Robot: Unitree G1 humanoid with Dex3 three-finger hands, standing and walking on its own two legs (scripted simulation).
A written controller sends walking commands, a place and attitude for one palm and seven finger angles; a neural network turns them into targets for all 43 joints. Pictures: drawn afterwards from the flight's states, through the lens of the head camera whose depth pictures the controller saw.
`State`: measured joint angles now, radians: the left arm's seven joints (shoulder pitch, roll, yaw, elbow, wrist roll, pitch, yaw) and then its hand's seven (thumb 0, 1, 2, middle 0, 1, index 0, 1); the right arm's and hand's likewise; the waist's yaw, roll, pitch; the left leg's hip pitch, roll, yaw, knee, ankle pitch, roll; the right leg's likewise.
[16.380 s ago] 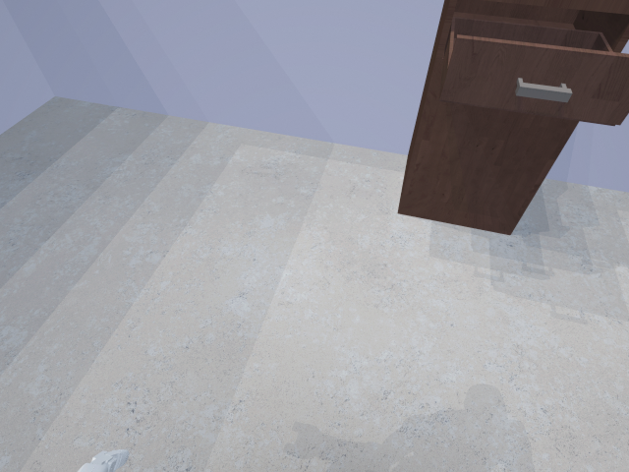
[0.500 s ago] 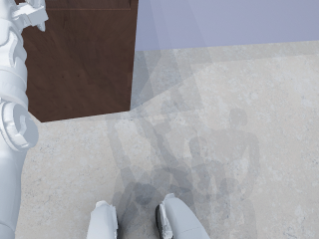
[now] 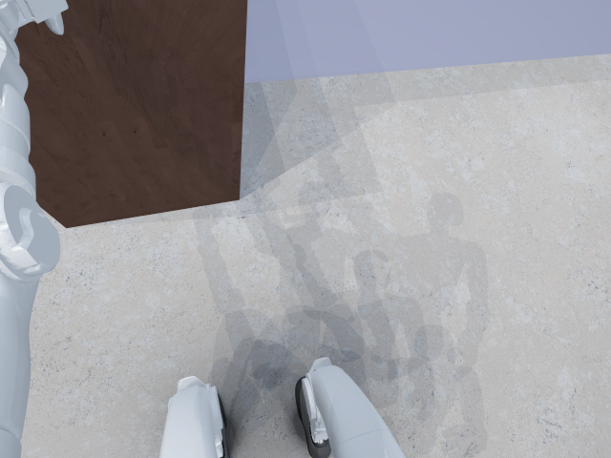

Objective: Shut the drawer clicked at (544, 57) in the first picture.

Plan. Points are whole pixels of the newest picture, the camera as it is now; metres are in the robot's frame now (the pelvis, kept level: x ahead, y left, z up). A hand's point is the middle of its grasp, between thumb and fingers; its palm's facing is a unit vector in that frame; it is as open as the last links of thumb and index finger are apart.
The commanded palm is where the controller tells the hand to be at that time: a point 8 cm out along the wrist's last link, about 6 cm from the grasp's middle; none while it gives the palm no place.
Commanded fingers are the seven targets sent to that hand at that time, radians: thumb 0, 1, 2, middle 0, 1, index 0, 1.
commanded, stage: pull the fist back off the drawer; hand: left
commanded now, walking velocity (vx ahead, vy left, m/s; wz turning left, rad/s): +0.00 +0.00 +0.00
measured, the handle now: out of the picture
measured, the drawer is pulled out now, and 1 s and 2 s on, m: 0.00 0.00 0.00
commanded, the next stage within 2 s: draw the hand back to the body in 0.32 s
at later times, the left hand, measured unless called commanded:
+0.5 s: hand (57, 0) +0.58 +0.15 +0.14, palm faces +0.08 -1.00 -0.01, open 3.3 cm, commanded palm +0.53 +0.19 +0.13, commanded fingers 0.00 0.90 0.90 -1.40 -1.60 -1.40 -1.60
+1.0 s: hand out of the picture +0.41 +0.18 +0.19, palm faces +0.12 -0.98 -0.13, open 3.3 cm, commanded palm +0.36 +0.23 +0.20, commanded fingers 0.00 0.90 0.90 -1.40 -1.60 -1.40 -1.60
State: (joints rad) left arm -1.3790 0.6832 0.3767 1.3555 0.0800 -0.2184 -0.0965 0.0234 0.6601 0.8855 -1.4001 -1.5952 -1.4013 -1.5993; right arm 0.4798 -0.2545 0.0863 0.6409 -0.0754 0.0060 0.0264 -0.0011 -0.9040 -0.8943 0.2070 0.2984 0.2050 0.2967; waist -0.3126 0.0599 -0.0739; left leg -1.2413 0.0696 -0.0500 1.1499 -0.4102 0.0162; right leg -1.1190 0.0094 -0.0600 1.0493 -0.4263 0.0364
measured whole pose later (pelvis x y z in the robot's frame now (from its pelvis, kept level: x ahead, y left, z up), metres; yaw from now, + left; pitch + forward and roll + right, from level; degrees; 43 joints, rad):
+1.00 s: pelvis +0.06 -0.03 +0.08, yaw +2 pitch +6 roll -1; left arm -0.25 0.29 0.20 0.38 -0.16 -0.15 -0.11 0.02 0.90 0.90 -1.40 -1.60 -1.40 -1.60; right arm 0.22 -0.26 0.01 0.57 0.05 0.03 -0.04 0.01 -0.91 -0.89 0.20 0.30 0.20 0.30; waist -0.02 0.05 -0.08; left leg -0.45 0.05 0.01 0.71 -0.36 -0.02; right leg -0.38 -0.01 -0.02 0.69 -0.40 0.01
